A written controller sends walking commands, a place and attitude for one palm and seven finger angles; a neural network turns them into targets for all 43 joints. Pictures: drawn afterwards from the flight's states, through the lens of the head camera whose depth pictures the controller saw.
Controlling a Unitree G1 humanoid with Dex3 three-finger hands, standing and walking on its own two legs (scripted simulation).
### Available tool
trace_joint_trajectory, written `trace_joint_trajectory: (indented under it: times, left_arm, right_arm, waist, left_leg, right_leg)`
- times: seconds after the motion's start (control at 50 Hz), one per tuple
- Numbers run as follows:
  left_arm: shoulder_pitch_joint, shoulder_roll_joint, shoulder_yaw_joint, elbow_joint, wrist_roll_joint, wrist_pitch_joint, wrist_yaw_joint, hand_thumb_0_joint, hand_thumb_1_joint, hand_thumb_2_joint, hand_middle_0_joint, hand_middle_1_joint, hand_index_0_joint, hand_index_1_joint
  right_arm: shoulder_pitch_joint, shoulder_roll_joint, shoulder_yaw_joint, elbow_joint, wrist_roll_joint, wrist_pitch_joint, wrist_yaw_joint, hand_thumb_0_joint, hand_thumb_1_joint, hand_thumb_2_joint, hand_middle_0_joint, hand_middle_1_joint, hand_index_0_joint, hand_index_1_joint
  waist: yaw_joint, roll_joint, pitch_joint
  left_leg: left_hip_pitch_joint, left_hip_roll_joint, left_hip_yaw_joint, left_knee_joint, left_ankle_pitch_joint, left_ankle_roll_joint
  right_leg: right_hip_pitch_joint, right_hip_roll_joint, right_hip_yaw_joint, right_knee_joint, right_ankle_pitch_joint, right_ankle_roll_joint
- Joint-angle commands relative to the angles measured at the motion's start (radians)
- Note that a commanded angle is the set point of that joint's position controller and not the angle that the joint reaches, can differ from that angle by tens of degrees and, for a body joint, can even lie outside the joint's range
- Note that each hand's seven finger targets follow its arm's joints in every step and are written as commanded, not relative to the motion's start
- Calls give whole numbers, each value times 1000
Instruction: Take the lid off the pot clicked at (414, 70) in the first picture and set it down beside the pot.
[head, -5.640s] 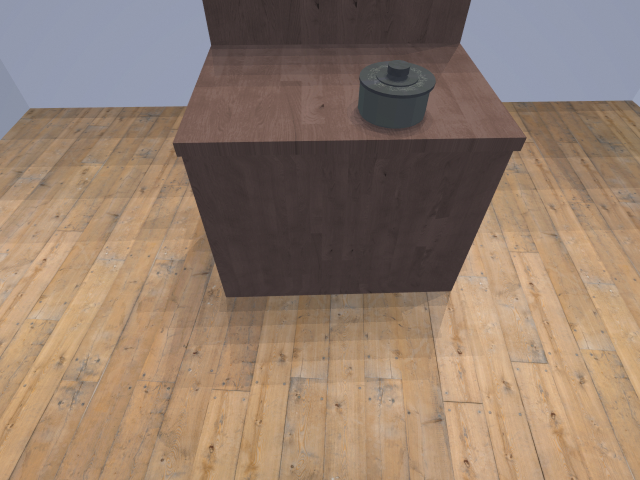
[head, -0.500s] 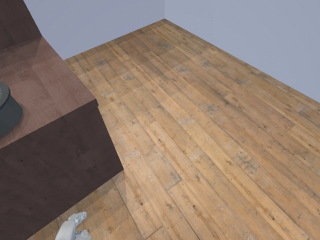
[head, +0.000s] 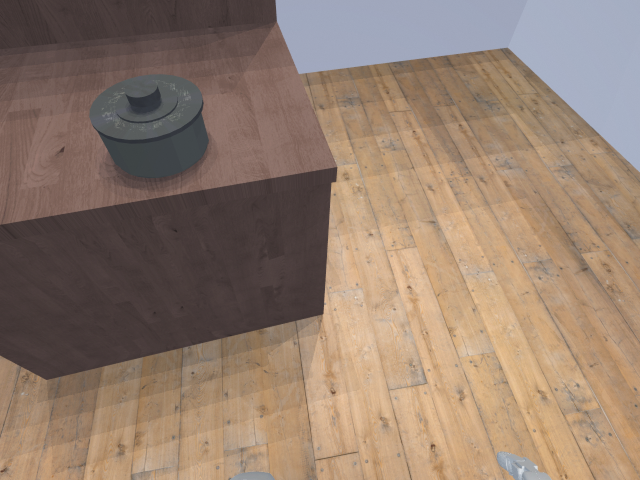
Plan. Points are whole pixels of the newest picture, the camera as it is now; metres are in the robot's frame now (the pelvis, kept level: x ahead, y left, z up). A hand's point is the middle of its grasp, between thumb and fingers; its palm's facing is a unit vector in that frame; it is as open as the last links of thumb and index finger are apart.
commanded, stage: turn to face it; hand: left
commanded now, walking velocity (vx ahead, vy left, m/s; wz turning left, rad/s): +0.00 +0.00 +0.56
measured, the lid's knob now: (142, 93) +0.67 +0.37 +0.07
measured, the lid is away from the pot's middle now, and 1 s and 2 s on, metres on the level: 0.00 0.00 0.00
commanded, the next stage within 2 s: take the last steps up to it in 0.54 s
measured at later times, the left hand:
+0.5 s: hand out of the picture +0.10 +0.21 -0.14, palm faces +0.23 -0.93 -0.28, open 7.4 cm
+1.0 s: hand out of the picture -0.05 +0.14 -0.14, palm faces +0.46 -0.86 -0.23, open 7.3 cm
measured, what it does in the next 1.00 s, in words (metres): steps on the spot, turning left: right foot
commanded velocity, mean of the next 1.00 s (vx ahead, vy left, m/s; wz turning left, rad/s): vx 0.11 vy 0.01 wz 0.24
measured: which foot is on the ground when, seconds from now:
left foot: down 0.00-0.52, up 0.54-1.00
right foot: down 0.00-0.00, up 0.02-0.50, down 0.52-1.00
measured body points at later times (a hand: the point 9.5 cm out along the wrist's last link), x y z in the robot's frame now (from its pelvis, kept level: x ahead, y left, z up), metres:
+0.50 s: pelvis +0.03 -0.01 +0.01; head +0.07 -0.02 +0.46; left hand +0.09 +0.26 -0.12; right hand +0.13 -0.24 -0.15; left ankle +0.00 +0.11 -0.73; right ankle +0.05 -0.12 -0.72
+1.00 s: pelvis +0.08 +0.00 +0.02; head +0.10 -0.01 +0.47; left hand -0.08 +0.18 -0.12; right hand +0.25 -0.19 -0.13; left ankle +0.03 +0.14 -0.68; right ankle +0.05 -0.11 -0.73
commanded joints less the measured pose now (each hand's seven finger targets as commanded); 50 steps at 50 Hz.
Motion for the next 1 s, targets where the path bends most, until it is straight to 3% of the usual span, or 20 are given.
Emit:
trace_joint_trajectory:
  times: [0.0, 0.02, 0.04, 0.08, 0.14, 0.24, 0.32, 0.4, 0.44, 0.46, 0.48, 0.5, 0.52, 0.54, 0.58, 0.62, 0.72, 0.78, 0.88, 0.98]
  left_arm:
    - [-69, 99, 18, -146, -15, -10, 7, 0, 900, 900, -200, -300, -200, -300]
    - [-79, 126, 22, -144, -9, -3, 10, 0, 900, 900, -200, -300, -200, -300]
    - [-98, 113, 23, -135, -8, 1, 11, 0, 900, 900, -200, -300, -200, -300]
    - [-97, 127, 29, -91, -9, -1, 6, 0, 900, 900, -200, -300, -200, -300]
    - [-47, 129, 27, -66, -9, -3, -2, 0, 900, 900, -200, -300, -200, -300]
    - [-96, 117, 18, -76, -12, -3, 5, 0, 900, 900, -200, -300, -200, -300]
    - [-157, 89, 11, -99, -17, -5, 9, 0, 900, 900, -200, -300, -200, -300]
    - [-122, 73, 6, -90, -22, -13, 13, 0, 900, 900, -200, -300, -200, -300]
    - [-67, 80, 8, -71, -24, -24, 16, 0, 900, 900, -200, -300, -200, -300]
    - [-32, 89, 11, -60, -22, -35, 18, 0, 900, 900, -200, -300, -200, -300]
    - [-13, 150, 21, -53, -12, -47, 25, 0, 900, 900, -200, -300, -200, -300]
    - [1, 220, 34, -57, -4, -51, 27, 0, 900, 900, -200, -300, -200, -300]
    - [13, 215, 29, -65, -9, -45, 25, 0, 900, 900, -200, -300, -200, -300]
    - [-48, 170, 29, -70, -11, -44, 34, 0, 900, 900, -200, -300, -200, -300]
    - [-112, 117, 16, -79, -15, -43, 28, 0, 900, 900, -200, -300, -200, -300]
    - [-96, 92, 8, -72, -15, -52, 23, 0, 900, 900, -200, -300, -200, -300]
    - [49, 90, 14, -5, -8, -77, 15, 0, 900, 900, -200, -300, -200, -300]
    - [122, 79, 14, 36, -5, -92, 10, 0, 900, 900, -200, -300, -200, -300]
    - [172, 76, 6, 87, 4, -105, 6, 0, 900, 900, -200, -300, -200, -300]
    - [164, 91, 7, 125, 8, -100, 2, 0, 900, 900, -200, -300, -200, -300]
  right_arm:
    - [250, -285, -74, -20, 1, -38, -19, 0, -900, -900, 200, 300, 200, 300]
    - [232, -264, -65, -14, 0, -32, -22, 0, -900, -900, 200, 300, 200, 300]
    - [192, -227, -55, -35, -4, -36, -31, 0, -900, -900, 200, 300, 200, 300]
    - [78, -166, -31, -52, -7, -39, -42, 0, -900, -900, 200, 300, 200, 300]
    - [57, -149, -20, -58, -1, -48, -41, 0, -900, -900, 200, 300, 200, 300]
    - [121, -145, -23, -34, -3, -43, -42, 0, -900, -900, 200, 300, 200, 300]
    - [151, -142, -27, -17, -12, -38, -46, 0, -900, -900, 200, 300, 200, 300]
    - [132, -135, -26, -13, -15, -35, -50, 0, -900, -900, 200, 300, 200, 300]
    - [117, -121, -23, -10, -8, -35, -49, 0, -900, -900, 200, 300, 200, 300]
    - [118, -103, -20, -7, -1, -37, -47, 0, -900, -900, 200, 300, 200, 300]
    - [143, -48, -14, -4, 9, -41, -42, 0, -900, -900, 200, 300, 200, 300]
    - [147, -8, -9, -29, 9, -39, -44, 0, -900, -900, 200, 300, 200, 300]
    - [148, -56, -25, -21, 0, -27, -48, 0, -900, -900, 200, 300, 200, 300]
    - [151, -51, -28, -7, -5, -14, -46, 0, -900, -900, 200, 300, 200, 300]
    - [159, -50, -28, 37, -10, -7, -34, 0, -900, -900, 200, 300, 200, 300]
    - [173, -25, -23, 53, -8, -7, -30, 0, -900, -900, 200, 300, 200, 300]
    - [114, -18, -16, 55, -18, -20, -17, 0, -900, -900, 200, 300, 200, 300]
    - [62, -11, -12, 48, -19, -32, -11, 0, -900, -900, 200, 300, 200, 300]
    - [-2, 10, -1, 38, -14, -50, -3, 0, -900, -900, 200, 300, 200, 300]
    - [-26, 35, 11, 33, -8, -69, 4, 0, -900, -900, 200, 300, 200, 300]
  waist:
    - [-135, 314, -264]
    - [-116, 199, -236]
    - [-106, 202, -202]
    - [-59, 192, -127]
    - [-31, 168, -149]
    - [-57, 136, -148]
    - [-74, 159, -122]
    - [-52, 173, -137]
    - [-19, 143, -151]
    - [-3, 98, -168]
    - [-3, -67, -196]
    - [0, -275, -175]
    - [4, -165, -173]
    - [-27, -161, -131]
    - [-53, -136, -64]
    - [-56, -130, -69]
    - [0, -122, -72]
    - [20, -119, -62]
    - [28, -120, -27]
    - [17, -123, 12]
  left_leg:
    - [423, 409, -544, -251, 860, 259]
    - [361, 402, -452, -239, 746, 281]
    - [298, 338, -452, -266, 674, 257]
    - [201, 236, -348, -280, 595, 209]
    - [190, 172, -286, -291, 583, 186]
    - [234, 181, -355, -295, 547, 214]
    - [217, 192, -411, -283, 539, 230]
    - [156, 180, -434, -241, 585, 218]
    - [88, 151, -424, -187, 554, 183]
    - [38, 111, -394, -134, 452, 140]
    - [-96, 29, -304, 0, 207, 71]
    - [-234, -96, -157, 205, -246, 9]
    - [-184, -60, -197, 370, -306, 14]
    - [-203, -44, -212, 461, -260, 18]
    - [-222, -17, -175, 553, -140, 4]
    - [-219, -15, -152, 552, -71, -8]
    - [-285, 18, -119, 463, -13, -12]
    - [-330, 40, -106, 405, 8, -8]
    - [-306, 58, -71, 251, 12, 5]
    - [-145, 40, -30, 60, -11, 37]
  right_leg:
    - [-420, 59, 180, 507, -306, 46]
    - [-410, 29, 241, 562, -255, 28]
    - [-426, 30, 253, 582, -184, 32]
    - [-394, 38, 285, 598, -37, 42]
    - [-338, 61, 270, 543, 38, 52]
    - [-332, 87, 272, 407, 19, 60]
    - [-294, 113, 270, 279, -34, 51]
    - [-151, 154, 255, 113, -21, 29]
    - [-10, 163, 253, -65, 120, 22]
    - [95, 138, 266, -214, 239, 21]
    - [242, -23, 420, -286, 370, -20]
    - [252, -260, 651, -306, 558, -146]
    - [117, -299, 623, -325, 520, -217]
    - [72, -249, 571, -343, 486, -222]
    - [39, -139, 441, -327, 471, -191]
    - [55, -91, 338, -312, 555, -170]
    - [185, -112, 370, -383, 334, -170]
    - [243, -126, 383, -406, 305, -175]
    - [224, -152, 377, -443, 268, -200]
    - [91, -154, 341, -450, 162, -201]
